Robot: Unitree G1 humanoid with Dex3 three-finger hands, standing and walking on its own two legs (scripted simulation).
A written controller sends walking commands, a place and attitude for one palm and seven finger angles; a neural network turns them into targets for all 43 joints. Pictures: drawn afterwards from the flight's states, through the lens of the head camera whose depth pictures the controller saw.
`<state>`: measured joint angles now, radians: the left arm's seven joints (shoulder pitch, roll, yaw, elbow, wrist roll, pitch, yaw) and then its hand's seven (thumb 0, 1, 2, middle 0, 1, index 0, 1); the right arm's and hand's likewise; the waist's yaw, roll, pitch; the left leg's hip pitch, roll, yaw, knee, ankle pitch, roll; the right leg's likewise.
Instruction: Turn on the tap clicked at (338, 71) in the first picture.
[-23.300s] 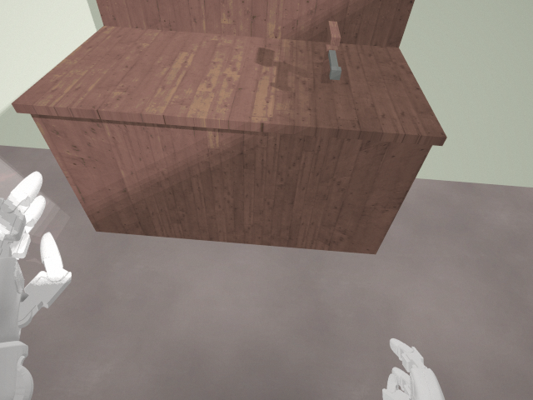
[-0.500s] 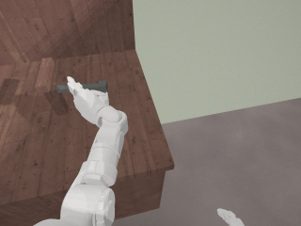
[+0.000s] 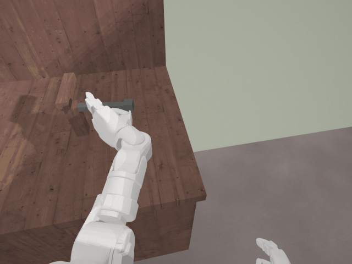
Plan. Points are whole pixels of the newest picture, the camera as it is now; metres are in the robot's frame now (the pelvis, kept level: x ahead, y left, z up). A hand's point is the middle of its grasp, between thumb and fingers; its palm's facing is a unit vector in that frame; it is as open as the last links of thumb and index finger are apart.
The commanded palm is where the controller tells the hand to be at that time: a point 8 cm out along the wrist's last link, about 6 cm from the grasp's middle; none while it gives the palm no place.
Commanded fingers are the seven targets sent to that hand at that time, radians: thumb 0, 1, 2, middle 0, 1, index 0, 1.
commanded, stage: lift the hand up off the lever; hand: left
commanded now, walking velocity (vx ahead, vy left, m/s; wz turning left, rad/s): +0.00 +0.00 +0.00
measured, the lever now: (128, 105) +0.51 +0.18 +0.08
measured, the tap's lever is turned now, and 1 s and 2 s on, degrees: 82 82 82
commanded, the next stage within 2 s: draw the hand back beside the body in 0.86 s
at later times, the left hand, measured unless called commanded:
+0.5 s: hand (135, 109) +0.42 +0.13 +0.14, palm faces +0.74 -0.66 -0.09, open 7.8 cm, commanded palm +0.36 +0.15 +0.15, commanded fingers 0.00 0.90 0.90 -0.15 -0.15 -0.15 -0.15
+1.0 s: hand (136, 111) +0.40 +0.12 +0.15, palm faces +0.71 -0.69 -0.11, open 7.8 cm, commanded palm +0.34 +0.15 +0.16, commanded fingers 0.00 0.90 0.90 -0.15 -0.16 -0.15 -0.16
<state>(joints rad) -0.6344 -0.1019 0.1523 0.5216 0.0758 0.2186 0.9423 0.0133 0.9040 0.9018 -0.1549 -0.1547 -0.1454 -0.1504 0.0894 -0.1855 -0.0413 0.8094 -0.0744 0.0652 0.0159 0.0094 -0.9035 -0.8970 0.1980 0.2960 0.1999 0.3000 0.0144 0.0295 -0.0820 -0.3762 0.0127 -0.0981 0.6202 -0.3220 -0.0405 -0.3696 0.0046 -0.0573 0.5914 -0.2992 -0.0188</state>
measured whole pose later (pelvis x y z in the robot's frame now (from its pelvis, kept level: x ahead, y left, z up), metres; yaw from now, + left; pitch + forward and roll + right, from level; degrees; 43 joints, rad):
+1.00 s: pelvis -0.01 -0.01 +0.01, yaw +1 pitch +2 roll +0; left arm -0.66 -0.13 0.11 0.48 0.08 0.31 0.91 0.01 0.90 0.90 -0.15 -0.15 -0.14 -0.15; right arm 0.00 -0.17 -0.02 0.81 -0.06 0.07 0.02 0.01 -0.90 -0.90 0.20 0.30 0.20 0.30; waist 0.04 0.03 -0.05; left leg -0.31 0.02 -0.11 0.55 -0.28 -0.05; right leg -0.31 0.01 -0.07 0.54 -0.27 -0.03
